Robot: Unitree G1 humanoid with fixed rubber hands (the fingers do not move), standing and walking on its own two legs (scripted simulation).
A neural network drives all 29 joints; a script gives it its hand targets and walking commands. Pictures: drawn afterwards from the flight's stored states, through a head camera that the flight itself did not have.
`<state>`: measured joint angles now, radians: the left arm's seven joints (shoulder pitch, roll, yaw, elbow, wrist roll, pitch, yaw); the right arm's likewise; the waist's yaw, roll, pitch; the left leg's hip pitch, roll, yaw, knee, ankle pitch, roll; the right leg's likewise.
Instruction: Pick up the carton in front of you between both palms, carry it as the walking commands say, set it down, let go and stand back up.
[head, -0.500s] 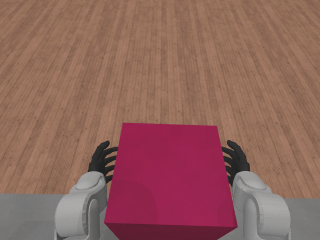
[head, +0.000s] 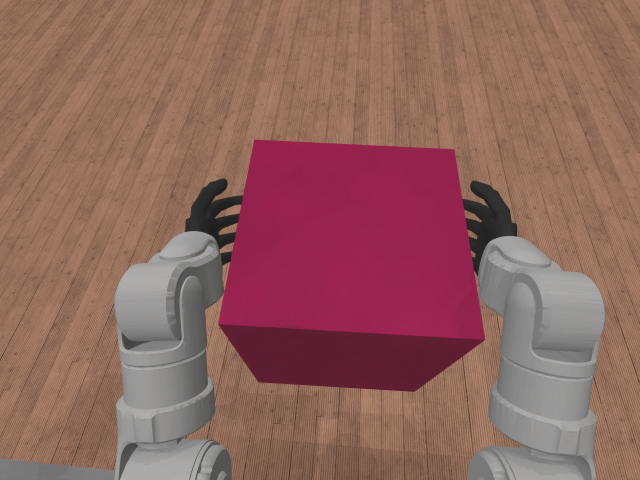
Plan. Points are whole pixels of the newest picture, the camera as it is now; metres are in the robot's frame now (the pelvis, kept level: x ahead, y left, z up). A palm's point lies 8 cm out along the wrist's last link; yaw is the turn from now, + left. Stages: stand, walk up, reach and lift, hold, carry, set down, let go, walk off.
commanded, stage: carry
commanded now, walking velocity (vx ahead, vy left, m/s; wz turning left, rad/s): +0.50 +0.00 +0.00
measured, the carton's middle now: (343, 280) +0.34 +0.01 +0.10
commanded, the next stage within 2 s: none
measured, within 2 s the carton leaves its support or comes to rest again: neither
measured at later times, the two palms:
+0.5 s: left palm (277, 85) +0.72 +0.13 +0.15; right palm (451, 86) +0.70 -0.17 +0.16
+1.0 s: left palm out of the picture +1.02 +0.13 +0.24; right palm out of the picture +1.05 -0.17 +0.25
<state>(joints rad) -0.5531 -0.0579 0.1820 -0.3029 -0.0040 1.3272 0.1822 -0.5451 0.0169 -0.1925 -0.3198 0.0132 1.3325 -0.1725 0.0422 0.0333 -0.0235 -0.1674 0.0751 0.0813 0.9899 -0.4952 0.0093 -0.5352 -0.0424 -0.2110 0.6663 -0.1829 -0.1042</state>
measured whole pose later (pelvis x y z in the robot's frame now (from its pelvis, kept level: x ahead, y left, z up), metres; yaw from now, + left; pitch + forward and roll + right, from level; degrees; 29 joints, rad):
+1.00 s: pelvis +0.66 -0.05 +0.10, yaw -1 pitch +5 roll +1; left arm -0.70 -0.06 0.28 -0.10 0.00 1.24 0.18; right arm -0.74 0.09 -0.34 -0.11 -0.07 1.25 -0.15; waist 0.12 0.00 0.02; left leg -0.76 0.02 0.04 1.27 -0.41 0.05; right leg -0.31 0.01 -0.10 0.51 -0.46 -0.06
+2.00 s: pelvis +1.31 -0.02 +0.20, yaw -1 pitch +4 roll +1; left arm -0.76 -0.02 0.32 -0.01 0.02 1.29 0.16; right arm -0.76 0.06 -0.29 0.01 -0.07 1.26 -0.16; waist -0.08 -0.02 -0.03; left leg -0.54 -0.02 0.16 0.73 -0.44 0.08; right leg -0.39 -0.03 0.00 1.18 -0.52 -0.02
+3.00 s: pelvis +1.80 -0.05 +0.29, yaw -2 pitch +2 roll +1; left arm -0.79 -0.06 0.33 0.04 0.09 1.30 0.15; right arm -0.81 0.02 -0.31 0.09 -0.03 1.28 -0.17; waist -0.02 0.00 -0.06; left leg -0.32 -0.01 0.13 0.61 -0.49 0.04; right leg -0.21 0.00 -0.03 0.53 -0.52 -0.02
